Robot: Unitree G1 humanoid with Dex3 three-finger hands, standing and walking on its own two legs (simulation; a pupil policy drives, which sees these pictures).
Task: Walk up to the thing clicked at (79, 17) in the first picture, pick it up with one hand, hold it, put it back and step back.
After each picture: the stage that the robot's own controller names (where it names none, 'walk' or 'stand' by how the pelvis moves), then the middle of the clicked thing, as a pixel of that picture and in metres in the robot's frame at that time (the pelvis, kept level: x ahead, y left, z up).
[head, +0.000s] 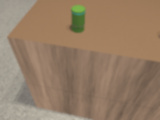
stand; (78, 19) +0.70 +0.03 +0.05
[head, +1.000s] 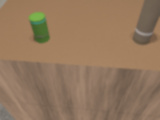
walk; (40, 28) +0.59 +0.21 +0.07
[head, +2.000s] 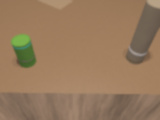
stand; (24, 51) +0.47 +0.23 +0.05
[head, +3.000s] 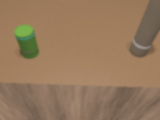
stand; (27, 42) +0.50 +0.21 +0.06
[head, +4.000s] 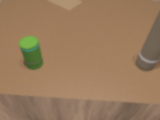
stand; (32, 53) +0.46 +0.20 +0.05
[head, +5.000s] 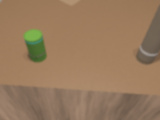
stand; (36, 46) +0.49 +0.19 +0.05
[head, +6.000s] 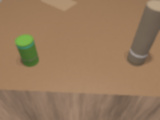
stand; (28, 51) +0.49 +0.22 +0.05
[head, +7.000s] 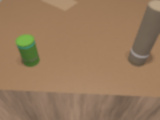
stand; (28, 51) +0.48 +0.22 +0.05
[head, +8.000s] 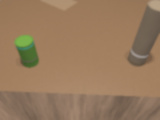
rise first; (27, 51) +0.48 +0.22 +0.05
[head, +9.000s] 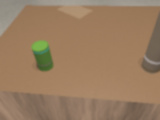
rise first; (43, 56) +0.48 +0.21 +0.05
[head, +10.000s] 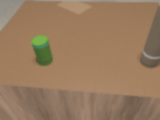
go down; (42, 51) +0.50 +0.21 +0.05
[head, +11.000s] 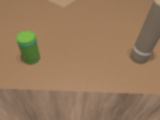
go down; (29, 48) +0.49 +0.19 +0.06
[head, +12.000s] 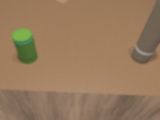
go down; (25, 46) +0.48 +0.19 +0.07
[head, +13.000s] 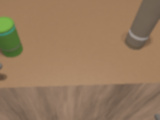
close in; (7, 38) +0.48 +0.21 +0.10
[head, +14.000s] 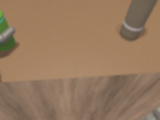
close; out of the picture +0.50 +0.22 +0.11
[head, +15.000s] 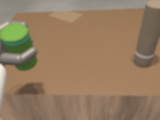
lift; (20, 48) +0.34 +0.17 +0.24
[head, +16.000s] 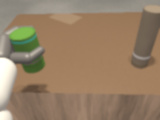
lift; (28, 50) +0.34 +0.16 +0.23
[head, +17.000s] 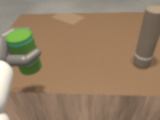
hold; (25, 52) +0.34 +0.17 +0.22
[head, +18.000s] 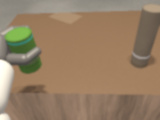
crouch; (25, 51) +0.34 +0.17 +0.22
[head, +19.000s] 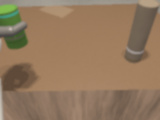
crouch; (11, 27) +0.43 +0.20 +0.23
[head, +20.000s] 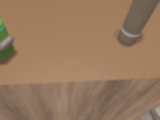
lower; out of the picture +0.48 +0.22 +0.09
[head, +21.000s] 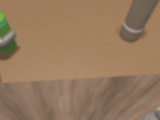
lower; (0, 33) +0.49 +0.21 +0.11
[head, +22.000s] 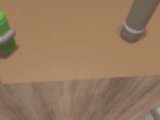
lower; out of the picture +0.49 +0.22 +0.11
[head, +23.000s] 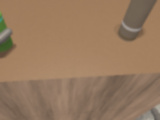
lower; out of the picture +0.49 +0.22 +0.10
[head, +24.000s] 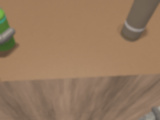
loosen; out of the picture +0.49 +0.22 +0.10
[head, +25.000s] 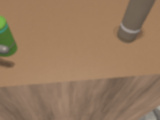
withdraw; (1, 37) +0.48 +0.20 +0.10
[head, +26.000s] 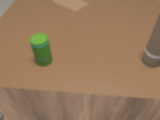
sink last; (41, 50) +0.47 +0.19 +0.08
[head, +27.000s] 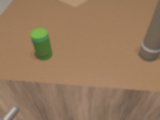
stand; (42, 44) +0.50 +0.20 +0.07
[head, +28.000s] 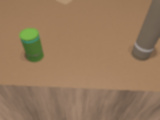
stand; (32, 45) +0.49 +0.20 +0.07
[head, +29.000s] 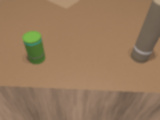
stand; (34, 48) +0.49 +0.20 +0.06
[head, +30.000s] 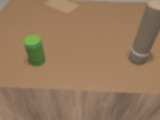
walk; (35, 51) +0.50 +0.20 +0.05
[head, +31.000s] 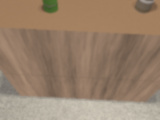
walk; out of the picture +0.71 +0.16 +0.07
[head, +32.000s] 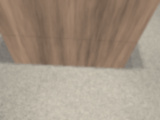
walk; out of the picture +1.05 +0.26 +0.07
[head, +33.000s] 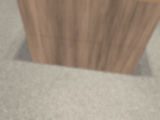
stand; out of the picture +1.20 +0.15 +0.07
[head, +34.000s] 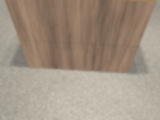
stand; out of the picture +1.19 +0.19 +0.05
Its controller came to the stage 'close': yes
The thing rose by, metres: 0.20
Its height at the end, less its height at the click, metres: +0.00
